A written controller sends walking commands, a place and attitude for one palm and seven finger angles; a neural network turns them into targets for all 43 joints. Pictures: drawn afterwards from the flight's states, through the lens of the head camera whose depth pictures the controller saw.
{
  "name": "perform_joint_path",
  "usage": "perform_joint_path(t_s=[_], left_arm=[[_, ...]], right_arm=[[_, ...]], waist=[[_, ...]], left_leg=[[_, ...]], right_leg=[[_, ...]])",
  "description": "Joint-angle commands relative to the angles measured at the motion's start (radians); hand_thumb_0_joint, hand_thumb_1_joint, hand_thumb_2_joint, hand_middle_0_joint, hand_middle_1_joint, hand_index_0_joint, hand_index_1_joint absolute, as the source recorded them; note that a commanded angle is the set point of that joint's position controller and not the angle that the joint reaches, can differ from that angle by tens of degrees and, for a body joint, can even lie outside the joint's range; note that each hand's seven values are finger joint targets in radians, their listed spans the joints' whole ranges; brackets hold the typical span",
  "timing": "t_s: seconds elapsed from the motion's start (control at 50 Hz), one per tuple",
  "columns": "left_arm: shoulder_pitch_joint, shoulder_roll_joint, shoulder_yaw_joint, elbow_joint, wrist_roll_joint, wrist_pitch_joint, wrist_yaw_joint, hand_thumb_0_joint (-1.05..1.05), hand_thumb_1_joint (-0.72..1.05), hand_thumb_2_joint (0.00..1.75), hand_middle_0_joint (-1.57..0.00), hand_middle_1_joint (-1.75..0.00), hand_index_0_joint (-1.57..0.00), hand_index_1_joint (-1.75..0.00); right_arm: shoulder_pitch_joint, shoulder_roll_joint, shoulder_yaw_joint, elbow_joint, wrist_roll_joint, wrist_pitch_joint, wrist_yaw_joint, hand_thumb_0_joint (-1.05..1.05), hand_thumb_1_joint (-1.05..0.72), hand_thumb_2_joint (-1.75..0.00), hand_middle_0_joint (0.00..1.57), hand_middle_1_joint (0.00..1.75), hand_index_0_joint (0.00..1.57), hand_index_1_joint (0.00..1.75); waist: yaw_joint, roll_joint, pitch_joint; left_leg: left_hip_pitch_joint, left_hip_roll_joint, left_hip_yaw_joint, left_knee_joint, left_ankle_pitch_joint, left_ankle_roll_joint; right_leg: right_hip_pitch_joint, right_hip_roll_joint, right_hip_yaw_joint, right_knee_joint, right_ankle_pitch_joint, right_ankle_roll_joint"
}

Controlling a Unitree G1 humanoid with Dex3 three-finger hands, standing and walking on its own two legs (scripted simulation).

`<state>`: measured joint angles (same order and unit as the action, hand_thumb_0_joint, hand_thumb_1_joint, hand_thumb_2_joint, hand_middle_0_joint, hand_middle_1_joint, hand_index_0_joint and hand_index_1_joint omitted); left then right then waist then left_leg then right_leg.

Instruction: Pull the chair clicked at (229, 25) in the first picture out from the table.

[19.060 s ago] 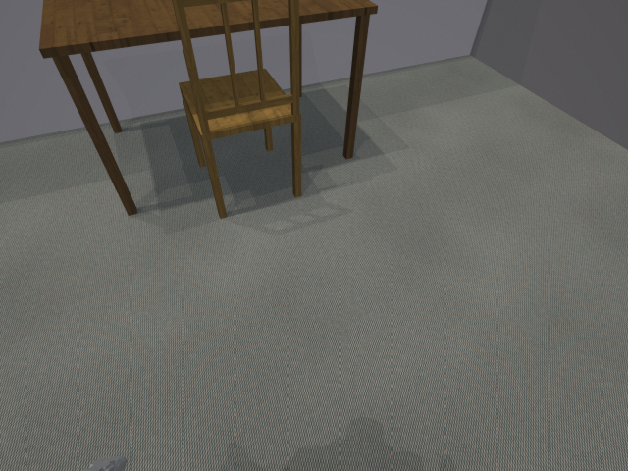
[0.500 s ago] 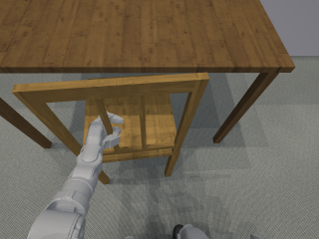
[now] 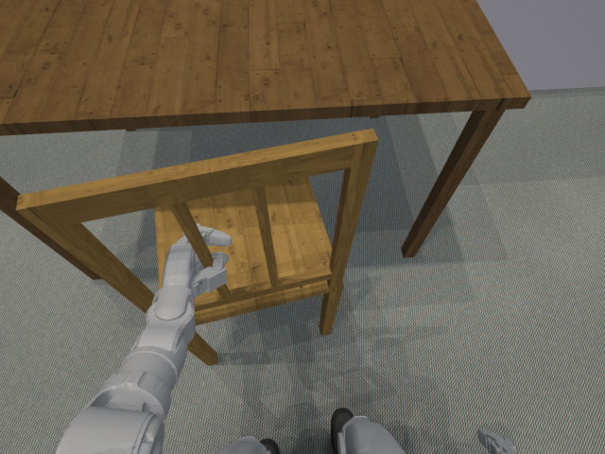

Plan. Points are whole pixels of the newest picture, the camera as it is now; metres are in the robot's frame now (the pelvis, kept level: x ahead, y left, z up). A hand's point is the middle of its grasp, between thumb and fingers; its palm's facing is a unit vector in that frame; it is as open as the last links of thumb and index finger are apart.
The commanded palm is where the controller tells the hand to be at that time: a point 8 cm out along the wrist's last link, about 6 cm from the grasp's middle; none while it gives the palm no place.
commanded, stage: step backward, pulling the chair out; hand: left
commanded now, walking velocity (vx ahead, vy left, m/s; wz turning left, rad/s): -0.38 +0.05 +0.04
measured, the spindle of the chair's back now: (206, 258) +0.40 +0.14 -0.07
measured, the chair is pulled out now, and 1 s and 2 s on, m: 0.11 0.20 0.22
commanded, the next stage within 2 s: none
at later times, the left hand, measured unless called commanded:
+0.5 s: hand (223, 316) +0.30 +0.11 -0.06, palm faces +0.02 -0.98 -0.17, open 4.9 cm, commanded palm +0.30 +0.16 -0.06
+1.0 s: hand (217, 333) +0.28 +0.11 -0.06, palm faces -0.08 -0.98 -0.17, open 4.8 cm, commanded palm +0.27 +0.16 -0.06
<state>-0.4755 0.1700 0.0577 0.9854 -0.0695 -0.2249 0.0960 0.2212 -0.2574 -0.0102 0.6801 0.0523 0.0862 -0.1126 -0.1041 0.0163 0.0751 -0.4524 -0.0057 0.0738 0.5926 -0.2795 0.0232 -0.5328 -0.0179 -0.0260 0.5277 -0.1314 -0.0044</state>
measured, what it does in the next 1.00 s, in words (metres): steps on the spot: left foot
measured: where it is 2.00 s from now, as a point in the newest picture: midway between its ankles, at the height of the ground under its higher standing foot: outside the picture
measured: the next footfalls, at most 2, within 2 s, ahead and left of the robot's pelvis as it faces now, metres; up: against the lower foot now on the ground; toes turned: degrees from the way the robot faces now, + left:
left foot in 0.60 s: -0.06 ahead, +0.16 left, +0.00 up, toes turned +2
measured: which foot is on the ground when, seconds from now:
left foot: down 0.00-0.38, up 0.40-0.58, down 0.60-1.00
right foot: down 0.00-1.00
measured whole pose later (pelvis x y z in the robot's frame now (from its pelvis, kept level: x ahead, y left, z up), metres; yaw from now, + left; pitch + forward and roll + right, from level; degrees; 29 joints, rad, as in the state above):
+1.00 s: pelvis -0.09 +0.02 -0.01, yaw -1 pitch +4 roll +2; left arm -0.51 0.15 0.01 1.02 -0.04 -0.20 0.10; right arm 0.22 -0.21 0.01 0.73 0.03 0.03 -0.11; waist -0.09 -0.02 0.10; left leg -0.36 0.02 0.05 0.66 -0.36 -0.02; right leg -0.55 -0.08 -0.02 0.55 -0.07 0.02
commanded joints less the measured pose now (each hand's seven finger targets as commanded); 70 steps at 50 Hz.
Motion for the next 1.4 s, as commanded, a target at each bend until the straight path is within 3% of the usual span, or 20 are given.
perform_joint_path(t_s=[0.0, 0.08, 0.16, 0.26, 0.3, 0.38, 0.42, 0.5, 0.54, 0.6, 0.66, 0.68, 0.72, 0.78, 0.84, 0.9, 0.98, 1.06, 1.2, 1.38], left_arm=[[-0.237, 0.18, -0.031, -0.201, 0.039, -0.053, 0.019, 0.0, 0.9, 0.9, -0.5, -1.45, -0.5, -1.45], [-0.271, 0.132, -0.072, -0.19, 0.04, -0.06, 0.022, 0.0, 0.9, 0.9, -0.5, -1.45, -0.5, -1.45], [-0.342, 0.113, -0.081, -0.195, 0.038, -0.062, 0.022, 0.0, 0.9, 0.9, -0.5, -1.45, -0.5, -1.45], [-0.349, 0.125, -0.074, -0.15, 0.039, -0.069, 0.023, 0.0, 0.9, 0.9, -0.5, -1.45, -0.5, -1.45], [-0.34, 0.143, -0.067, -0.142, 0.044, -0.077, 0.026, 0.0, 0.9, 0.9, -0.5, -1.45, -0.5, -1.45], [-0.279, 0.183, -0.026, -0.075, 0.055, -0.081, 0.04, 0.0, 0.9, 0.9, -0.5, -1.45, -0.5, -1.45], [-0.284, 0.183, -0.017, -0.083, 0.063, -0.072, 0.04, 0.0, 0.9, 0.9, -0.5, -1.45, -0.5, -1.45], [-0.31, 0.165, -0.025, -0.11, 0.06, -0.061, 0.032, 0.0, 0.9, 0.9, -0.5, -1.45, -0.5, -1.45], [-0.294, 0.147, -0.046, -0.116, 0.052, -0.039, 0.027, 0.0, 0.9, 0.9, -0.5, -1.45, -0.5, -1.45], [-0.327, 0.095, -0.076, -0.184, 0.059, -0.026, 0.013, 0.0, 0.9, 0.9, -0.5, -1.45, -0.5, -1.45], [-0.354, 0.047, -0.113, -0.254, 0.063, -0.037, 0.004, 0.0, 0.9, 0.9, -0.5, -1.45, -0.5, -1.45], [-0.345, 0.048, -0.101, -0.247, 0.067, -0.038, 0.005, 0.0, 0.9, 0.9, -0.5, -1.45, -0.5, -1.45], [-0.333, 0.071, -0.073, -0.23, 0.065, -0.04, 0.007, 0.0, 0.9, 0.9, -0.5, -1.45, -0.5, -1.45], [-0.369, 0.077, -0.081, -0.199, 0.078, -0.059, 0.005, 0.0, 0.9, 0.9, -0.5, -1.45, -0.5, -1.45], [-0.325, 0.116, -0.053, -0.154, 0.071, -0.053, 0.002, 0.0, 0.9, 0.9, -0.5, -1.45, -0.5, -1.45], [-0.308, 0.121, -0.054, -0.154, 0.066, -0.054, 0.003, 0.0, 0.9, 0.9, -0.5, -1.45, -0.5, -1.45], [-0.272, 0.114, -0.054, -0.188, 0.064, -0.057, 0.011, 0.0, 0.9, 0.9, -0.5, -1.45, -0.5, -1.45], [-0.294, 0.1, -0.063, -0.209, 0.065, -0.058, 0.015, 0.0, 0.9, 0.9, -0.5, -1.45, -0.5, -1.45], [-0.339, 0.124, -0.06, -0.157, 0.073, -0.083, 0.02, 0.0, 0.9, 0.9, -0.5, -1.45, -0.5, -1.45], [-0.35, 0.13, -0.059, -0.138, 0.08, -0.106, 0.025, 0.0, 0.9, 0.9, -0.5, -1.45, -0.5, -1.45]], right_arm=[[0.056, -0.13, -0.035, -0.09, 0.008, -0.042, -0.021, 0.0, -0.9, -0.9, 0.2, 0.3, 0.2, 0.3], [0.035, -0.136, -0.025, -0.092, 0.011, -0.059, -0.026, 0.0, -0.9, -0.9, 0.2, 0.3, 0.2, 0.3], [0.022, -0.127, -0.024, -0.09, 0.003, -0.077, -0.026, 0.0, -0.9, -0.9, 0.2, 0.3, 0.2, 0.3], [0.039, -0.123, -0.028, -0.061, 0.003, -0.102, -0.029, 0.0, -0.9, -0.9, 0.2, 0.3, 0.2, 0.3], [0.034, -0.116, -0.026, -0.059, 0.003, -0.114, -0.027, 0.0, -0.9, -0.9, 0.2, 0.3, 0.2, 0.3], [0.083, -0.117, -0.041, -0.018, 0.003, -0.14, -0.004, 0.0, -0.9, -0.9, 0.2, 0.3, 0.2, 0.3], [0.066, -0.123, -0.037, -0.009, 0.002, -0.152, 0.005, 0.0, -0.9, -0.9, 0.2, 0.3, 0.2, 0.3], [0.068, -0.118, -0.02, 0.017, 0.001, -0.159, 0.008, 0.0, -0.9, -0.9, 0.2, 0.3, 0.2, 0.3], [0.077, -0.124, -0.02, 0.022, -0.003, -0.154, -0.002, 0.0, -0.9, -0.9, 0.2, 0.3, 0.2, 0.3], [0.073, -0.144, -0.04, -0.029, -0.009, -0.142, -0.019, 0.0, -0.9, -0.9, 0.2, 0.3, 0.2, 0.3], [0.013, -0.129, -0.031, -0.086, -0.026, -0.118, -0.017, 0.0, -0.9, -0.9, 0.2, 0.3, 0.2, 0.3], [0.008, -0.123, -0.035, -0.092, -0.029, -0.111, -0.014, 0.0, -0.9, -0.9, 0.2, 0.3, 0.2, 0.3], [0.027, -0.12, -0.048, -0.088, -0.025, -0.106, -0.01, 0.0, -0.9, -0.9, 0.2, 0.3, 0.2, 0.3], [0.091, -0.121, -0.062, -0.045, -0.032, -0.098, -0.006, 0.0, -0.9, -0.9, 0.2, 0.3, 0.2, 0.3], [0.082, -0.116, -0.057, -0.027, -0.029, -0.086, -0.01, 0.0, -0.9, -0.9, 0.2, 0.3, 0.2, 0.3], [0.064, -0.106, -0.041, -0.03, -0.026, -0.091, -0.015, 0.0, -0.9, -0.9, 0.2, 0.3, 0.2, 0.3], [0.032, -0.113, -0.031, -0.059, -0.025, -0.097, -0.016, 0.0, -0.9, -0.9, 0.2, 0.3, 0.2, 0.3], [0.037, -0.112, -0.035, -0.073, -0.02, -0.105, -0.018, 0.0, -0.9, -0.9, 0.2, 0.3, 0.2, 0.3], [0.086, -0.108, -0.044, -0.031, -0.015, -0.12, -0.022, 0.0, -0.9, -0.9, 0.2, 0.3, 0.2, 0.3], [0.073, -0.108, -0.041, -0.025, -0.012, -0.13, -0.026, 0.0, -0.9, -0.9, 0.2, 0.3, 0.2, 0.3]], waist=[[0.041, -0.028, -0.468], [0.054, 0.096, -0.407], [0.067, 0.175, -0.35], [0.067, 0.024, -0.334], [0.073, -0.05, -0.287], [0.086, -0.247, -0.355], [0.089, -0.218, -0.397], [0.055, -0.128, -0.453], [0.049, -0.101, -0.432], [0.058, -0.033, -0.435], [0.067, 0.207, -0.38], [0.071, 0.198, -0.354], [0.072, 0.051, -0.354], [0.029, -0.051, -0.434], [0.039, -0.027, -0.457], [0.049, -0.046, -0.444], [0.067, 0.009, -0.394], [0.07, -0.001, -0.366], [0.056, -0.07, -0.368], [0.06, 0.006, -0.387]], left_leg=[[0.158, 0.092, -0.106, -0.077, 0.077, -0.024], [0.134, 0.172, -0.163, -0.192, 0.139, 0.008], [0.062, 0.229, -0.192, -0.217, 0.118, 0.038], [0.019, 0.185, -0.141, -0.125, 0.036, 0.018], [-0.024, 0.122, -0.123, -0.058, -0.211, 0.007], [0.069, -0.012, -0.105, 0.282, -0.248, -0.04], [0.01, -0.003, -0.153, 0.323, -0.279, -0.044], [0.104, 0.009, -0.129, 0.099, -0.197, -0.046], [0.145, 0.024, -0.097, -0.079, -0.094, -0.045], [0.127, 0.117, -0.143, -0.164, 0.121, -0.014], [0.046, 0.223, -0.174, -0.21, 0.235, 0.013], [0.018, 0.245, -0.182, -0.195, 0.28, 0.016], [0.042, 0.257, -0.188, -0.12, 0.356, 0.009], [0.165, 0.177, -0.111, 0.013, 0.421, -0.058], [0.156, 0.135, -0.101, 0.037, 0.187, -0.068], [0.118, 0.102, -0.093, -0.021, -0.043, -0.049], [0.045, 0.135, -0.125, -0.119, -0.057, -0.014], [0.024, 0.164, -0.123, -0.136, -0.005, -0.007], [0.12, 0.111, -0.083, -0.065, -0.035, -0.025], [0.111, 0.141, -0.091, -0.11, 0.077, -0.024]], right_leg=[[0.294, -0.197, 0.153, -0.104, 0.17, -0.039], [0.251, -0.084, 0.062, 0.009, -0.014, 0.0], [0.238, -0.052, 0.052, 0.152, -0.112, -0.006], [0.246, -0.1, 0.116, 0.106, -0.035, -0.02], [0.173, -0.159, 0.215, -0.006, -0.235, -0.053], [0.178, -0.343, 0.421, -0.308, -0.295, -0.135], [0.302, -0.372, 0.401, -0.245, -0.067, -0.163], [0.367, -0.307, 0.218, -0.133, 0.182, -0.1], [0.365, -0.275, 0.169, -0.101, 0.172, -0.062], [0.385, -0.138, 0.082, -0.002, 0.159, 0.001], [0.364, -0.083, 0.019, 0.201, 0.071, 0.017], [0.361, -0.074, 0.022, 0.236, 0.063, 0.011], [0.369, -0.08, 0.042, 0.193, 0.155, -0.004], [0.381, -0.178, 0.117, 0.081, 0.58, -0.054], [0.37, -0.223, 0.147, 0.034, 0.538, -0.069], [0.347, -0.222, 0.148, -0.04, 0.254, -0.043], [0.334, -0.15, 0.104, -0.03, -0.036, -0.006], [0.336, -0.126, 0.092, 0.024, -0.024, -0.003], [0.254, -0.168, 0.148, -0.083, -0.016, -0.02], [0.307, -0.142, 0.106, -0.021, 0.08, -0.004]])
